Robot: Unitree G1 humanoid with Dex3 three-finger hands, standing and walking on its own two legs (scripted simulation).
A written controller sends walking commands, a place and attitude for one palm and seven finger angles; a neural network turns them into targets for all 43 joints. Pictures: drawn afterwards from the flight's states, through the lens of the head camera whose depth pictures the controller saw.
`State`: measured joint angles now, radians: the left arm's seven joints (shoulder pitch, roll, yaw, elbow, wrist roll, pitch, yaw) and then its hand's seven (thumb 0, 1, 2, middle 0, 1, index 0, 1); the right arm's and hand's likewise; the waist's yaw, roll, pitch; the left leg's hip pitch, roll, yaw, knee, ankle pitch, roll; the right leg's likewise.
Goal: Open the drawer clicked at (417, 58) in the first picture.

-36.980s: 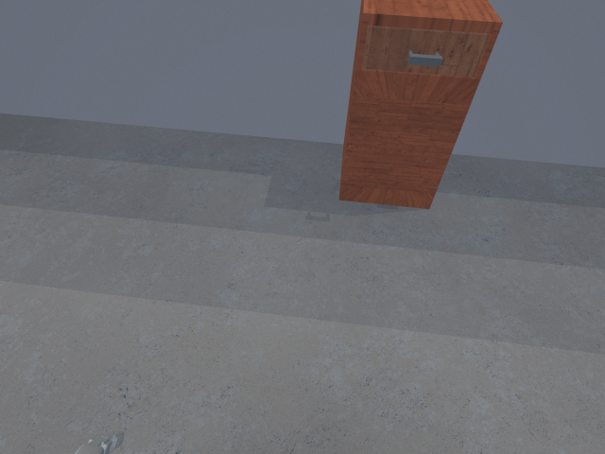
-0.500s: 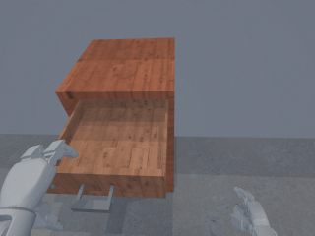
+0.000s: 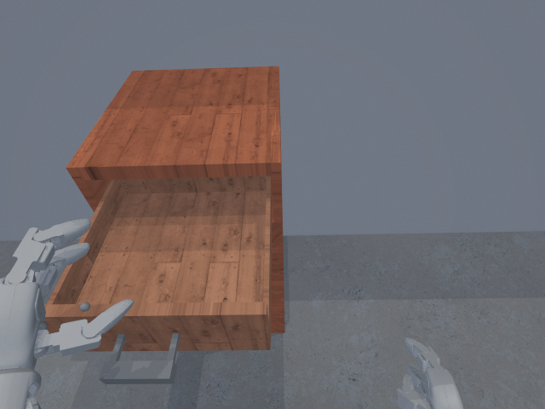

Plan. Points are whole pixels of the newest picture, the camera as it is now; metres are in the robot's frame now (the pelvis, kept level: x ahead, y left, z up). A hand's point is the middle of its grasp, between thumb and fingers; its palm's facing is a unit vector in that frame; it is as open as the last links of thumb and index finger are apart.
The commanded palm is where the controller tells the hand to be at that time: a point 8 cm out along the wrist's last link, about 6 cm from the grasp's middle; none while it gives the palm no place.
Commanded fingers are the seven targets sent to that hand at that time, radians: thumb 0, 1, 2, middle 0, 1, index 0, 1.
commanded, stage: draw the hand back to the body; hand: left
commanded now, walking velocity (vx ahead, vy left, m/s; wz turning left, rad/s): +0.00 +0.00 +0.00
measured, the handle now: (143, 356) +0.20 +0.23 -0.05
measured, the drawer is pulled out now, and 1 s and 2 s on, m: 0.30 0.30 0.30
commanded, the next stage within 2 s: step back with the hand held close in 0.46 s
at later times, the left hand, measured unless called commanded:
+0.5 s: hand (76, 309) +0.18 +0.23 +0.15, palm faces +0.39 -0.83 -0.40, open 7.5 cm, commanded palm +0.13 +0.28 +0.17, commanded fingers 0.00 0.90 0.90 -0.20 -0.30 -0.20 -0.30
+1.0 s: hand (43, 332) +0.16 +0.26 +0.15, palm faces +0.29 -0.82 -0.49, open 7.4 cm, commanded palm +0.09 +0.30 +0.17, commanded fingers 0.00 0.90 0.90 -0.20 -0.30 -0.20 -0.30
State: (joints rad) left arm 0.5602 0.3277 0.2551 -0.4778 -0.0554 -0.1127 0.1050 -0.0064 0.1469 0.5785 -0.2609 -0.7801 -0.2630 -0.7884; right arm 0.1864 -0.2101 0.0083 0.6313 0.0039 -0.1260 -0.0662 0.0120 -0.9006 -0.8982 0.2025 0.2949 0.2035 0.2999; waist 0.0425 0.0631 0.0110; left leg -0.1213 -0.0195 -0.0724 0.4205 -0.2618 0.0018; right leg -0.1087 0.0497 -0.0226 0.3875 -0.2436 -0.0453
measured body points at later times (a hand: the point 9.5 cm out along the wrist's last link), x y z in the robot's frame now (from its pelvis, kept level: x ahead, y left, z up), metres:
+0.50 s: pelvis +0.00 +0.00 +0.00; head -0.02 -0.03 +0.45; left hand +0.15 +0.27 +0.18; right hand +0.20 -0.22 -0.08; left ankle -0.02 +0.12 -0.74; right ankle -0.02 -0.09 -0.74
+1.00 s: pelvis -0.03 +0.02 +0.00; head +0.00 +0.03 +0.44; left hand +0.13 +0.30 +0.17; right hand +0.16 -0.22 -0.08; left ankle -0.02 +0.12 -0.74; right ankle -0.02 -0.09 -0.74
